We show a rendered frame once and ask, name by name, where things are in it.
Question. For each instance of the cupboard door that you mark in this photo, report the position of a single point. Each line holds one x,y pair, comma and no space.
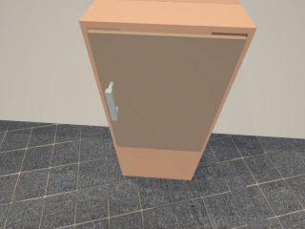
167,86

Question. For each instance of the handle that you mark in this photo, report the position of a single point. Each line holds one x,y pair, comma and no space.
111,102

